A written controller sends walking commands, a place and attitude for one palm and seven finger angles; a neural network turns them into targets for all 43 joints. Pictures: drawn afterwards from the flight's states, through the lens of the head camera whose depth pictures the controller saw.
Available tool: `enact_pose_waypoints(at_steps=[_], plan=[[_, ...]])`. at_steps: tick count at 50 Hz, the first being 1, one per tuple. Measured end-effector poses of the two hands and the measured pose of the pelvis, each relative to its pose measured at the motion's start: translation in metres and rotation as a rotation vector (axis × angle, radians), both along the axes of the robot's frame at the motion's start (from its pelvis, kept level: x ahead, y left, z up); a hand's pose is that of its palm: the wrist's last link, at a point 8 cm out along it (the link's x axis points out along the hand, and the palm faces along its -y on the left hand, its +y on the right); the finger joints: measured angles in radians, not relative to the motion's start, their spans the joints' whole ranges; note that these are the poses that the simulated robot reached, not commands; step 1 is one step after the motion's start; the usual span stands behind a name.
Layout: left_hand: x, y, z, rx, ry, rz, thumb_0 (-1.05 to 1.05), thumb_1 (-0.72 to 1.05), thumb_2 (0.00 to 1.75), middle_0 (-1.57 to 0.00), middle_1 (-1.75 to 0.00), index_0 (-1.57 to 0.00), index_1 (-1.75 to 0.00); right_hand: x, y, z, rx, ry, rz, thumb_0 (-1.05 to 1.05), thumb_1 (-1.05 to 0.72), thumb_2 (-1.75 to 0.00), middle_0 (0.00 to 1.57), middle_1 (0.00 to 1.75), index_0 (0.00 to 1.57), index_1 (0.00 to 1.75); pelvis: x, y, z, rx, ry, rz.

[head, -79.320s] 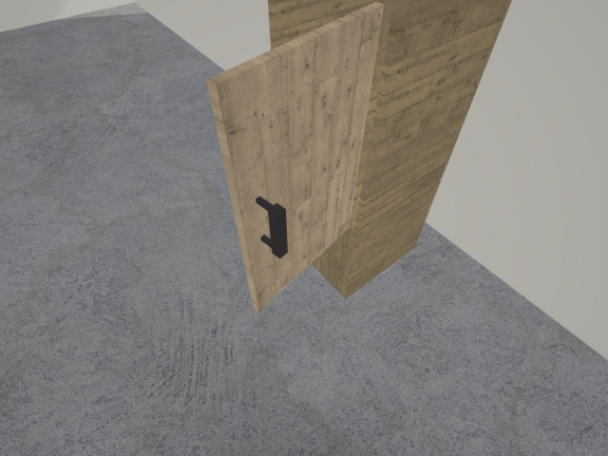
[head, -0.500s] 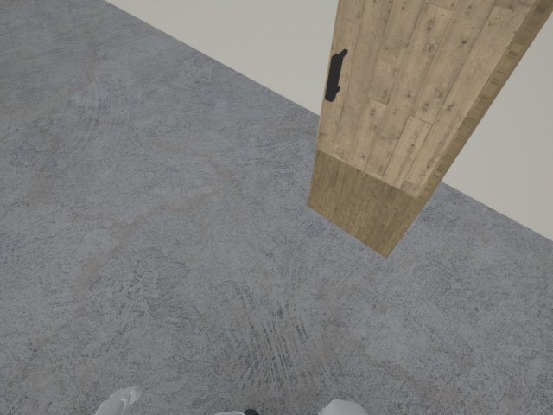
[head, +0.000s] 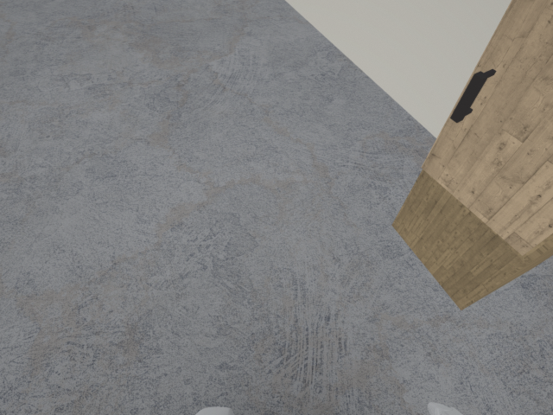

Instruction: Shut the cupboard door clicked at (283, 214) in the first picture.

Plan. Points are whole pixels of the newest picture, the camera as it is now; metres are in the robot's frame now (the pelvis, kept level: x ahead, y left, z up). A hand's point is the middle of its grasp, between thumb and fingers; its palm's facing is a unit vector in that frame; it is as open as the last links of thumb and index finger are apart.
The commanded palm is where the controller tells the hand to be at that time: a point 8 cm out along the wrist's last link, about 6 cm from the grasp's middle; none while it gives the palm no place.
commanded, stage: walk to a spot facing it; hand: left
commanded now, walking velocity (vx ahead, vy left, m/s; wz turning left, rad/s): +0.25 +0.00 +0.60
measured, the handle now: (473, 95) +0.80 -0.42 -0.02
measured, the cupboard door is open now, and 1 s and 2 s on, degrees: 5 5 5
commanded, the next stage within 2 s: turn to face it in 0.68 s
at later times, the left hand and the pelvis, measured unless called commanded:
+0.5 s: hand out of the picture +0.01 +0.15 -0.13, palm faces +0.38 -0.89 -0.24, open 7.4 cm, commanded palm none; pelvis +0.07 -0.03 +0.03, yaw +21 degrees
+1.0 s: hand (117, 387) +0.16 +0.27 -0.14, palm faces +0.51 -0.82 -0.25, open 7.4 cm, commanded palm none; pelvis +0.19 +0.05 +0.01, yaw +29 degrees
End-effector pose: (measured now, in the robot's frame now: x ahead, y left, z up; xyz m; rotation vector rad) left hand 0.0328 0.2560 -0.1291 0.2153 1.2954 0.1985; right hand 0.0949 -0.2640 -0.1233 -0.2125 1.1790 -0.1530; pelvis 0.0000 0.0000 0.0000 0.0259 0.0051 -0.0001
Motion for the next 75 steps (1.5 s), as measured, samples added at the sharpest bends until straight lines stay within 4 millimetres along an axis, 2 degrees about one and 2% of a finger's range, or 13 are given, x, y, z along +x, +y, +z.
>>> enact_pose_waypoints(at_steps=[7, 14, 22, 26, 31, 36, 39, 45, 52, 55, 60, 68, 75], plan=[[-0.013, 0.007, 0.008, 0.018, 0.003, 0.092, 0.01, 0.91, 0.90, -0.20, -0.30, -0.20, -0.30, 0.024, 0.017, 0.003, 0.014, -0.027, 0.109, 0.01, -0.91, -0.89, 0.20, 0.30, 0.20, 0.30, 0.001, -0.008, 0.005, -0.003, -0.007, 0.072], [-0.004, -0.012, 0.025, 0.066, -0.134, 0.148, 0.01, 0.91, 0.90, -0.20, -0.30, -0.20, -0.30, 0.040, 0.002, -0.017, 0.056, 0.043, 0.175, 0.01, -0.91, -0.89, 0.20, 0.30, 0.20, 0.30, 0.020, -0.032, 0.000, -0.001, -0.010, 0.185], [-0.035, -0.052, 0.036, 0.010, -0.027, 0.311, 0.00, 0.91, 0.90, -0.20, -0.30, -0.20, -0.30, 0.101, 0.012, 0.007, 0.079, 0.048, 0.267, 0.01, -0.91, -0.89, 0.20, 0.30, 0.20, 0.30, 0.057, -0.033, 0.026, 0.019, 0.003, 0.310], [-0.050, -0.069, 0.031, -0.039, 0.022, 0.407, 0.00, 0.90, 0.90, -0.20, -0.30, -0.20, -0.30, 0.141, 0.036, 0.010, 0.078, 0.057, 0.359, 0.01, -0.91, -0.90, 0.20, 0.30, 0.19, 0.30, 0.074, -0.025, 0.027, 0.015, 0.004, 0.379], [-0.072, -0.081, 0.017, -0.104, 0.113, 0.531, 0.00, 0.90, 0.90, -0.20, -0.30, -0.20, -0.30, 0.203, 0.092, 0.008, 0.080, 0.031, 0.502, 0.01, -0.91, -0.90, 0.20, 0.30, 0.19, 0.30, 0.097, -0.004, 0.019, 0.002, -0.002, 0.449], [-0.084, -0.064, -0.008, -0.154, 0.206, 0.596, 0.00, 0.90, 0.90, -0.21, -0.30, -0.20, -0.30, 0.262, 0.151, 0.000, 0.076, -0.112, 0.587, 0.01, -0.91, -0.90, 0.20, 0.30, 0.19, 0.30, 0.120, 0.031, -0.006, -0.016, -0.011, 0.485], [-0.062, -0.032, -0.013, -0.117, 0.179, 0.599, 0.01, 0.90, 0.90, -0.20, -0.30, -0.20, -0.30, 0.271, 0.161, 0.003, 0.059, -0.126, 0.601, 0.01, -0.91, -0.89, 0.20, 0.30, 0.20, 0.30, 0.130, 0.039, -0.006, -0.004, -0.019, 0.502], [0.030, 0.034, 0.008, -0.008, -0.048, 0.560, 0.01, 0.91, 0.90, -0.20, -0.30, -0.20, -0.30, 0.262, 0.157, 0.004, 0.028, -0.015, 0.580, 0.01, -0.91, -0.89, 0.20, 0.30, 0.20, 0.30, 0.157, 0.050, 0.010, -0.012, -0.016, 0.532], [0.119, 0.048, 0.014, 0.020, -0.141, 0.460, 0.00, 0.91, 0.90, -0.20, -0.30, -0.19, -0.30, 0.260, 0.137, -0.016, 0.053, 0.094, 0.457, 0.01, -0.92, -0.89, 0.20, 0.30, 0.20, 0.30, 0.208, 0.054, 0.005, 0.020, -0.020, 0.468], [0.140, 0.040, 0.011, -0.011, -0.102, 0.421, 0.00, 0.91, 0.90, -0.20, -0.30, -0.20, -0.30, 0.265, 0.128, -0.022, 0.052, 0.125, 0.396, 0.01, -0.92, -0.89, 0.20, 0.30, 0.20, 0.30, 0.220, 0.058, 0.004, -0.003, -0.017, 0.430], [0.157, 0.040, 0.014, -0.044, -0.037, 0.400, 0.00, 0.92, 0.90, -0.20, -0.30, -0.20, -0.30, 0.274, 0.124, -0.004, 0.020, 0.120, 0.328, 0.01, -0.92, -0.89, 0.20, 0.30, 0.20, 0.30, 0.235, 0.066, 0.016, -0.011, 0.005, 0.377], [0.183, 0.081, -0.002, -0.070, -0.010, 0.332, 0.00, 0.91, 0.90, -0.20, -0.30, -0.20, -0.30, 0.285, 0.137, 0.009, -0.031, 0.025, 0.254, 0.01, -0.91, -0.89, 0.20, 0.30, 0.20, 0.30, 0.246, 0.092, 0.010, -0.039, 0.011, 0.282], [0.243, 0.112, 0.013, -0.048, -0.063, 0.204, 0.01, 0.91, 0.90, -0.20, -0.30, -0.20, -0.30, 0.268, 0.138, 0.018, -0.033, 0.041, 0.190, 0.01, -0.91, -0.89, 0.20, 0.30, 0.20, 0.30, 0.256, 0.099, 0.020, -0.056, -0.010, 0.188]])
